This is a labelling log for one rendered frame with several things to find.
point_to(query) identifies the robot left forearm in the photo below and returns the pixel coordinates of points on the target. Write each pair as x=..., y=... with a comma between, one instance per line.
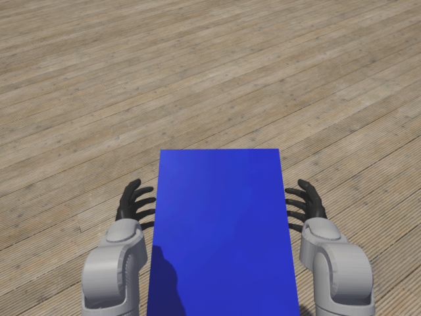
x=110, y=275

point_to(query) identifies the right robot hand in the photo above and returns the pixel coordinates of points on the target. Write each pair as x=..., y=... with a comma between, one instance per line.
x=312, y=208

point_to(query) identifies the robot right forearm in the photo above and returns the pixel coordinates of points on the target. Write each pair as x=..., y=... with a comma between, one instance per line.
x=342, y=273

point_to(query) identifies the left robot hand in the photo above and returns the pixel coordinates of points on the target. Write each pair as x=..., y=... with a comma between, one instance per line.
x=128, y=207

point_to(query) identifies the carton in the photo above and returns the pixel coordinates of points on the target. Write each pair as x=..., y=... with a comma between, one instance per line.
x=221, y=242

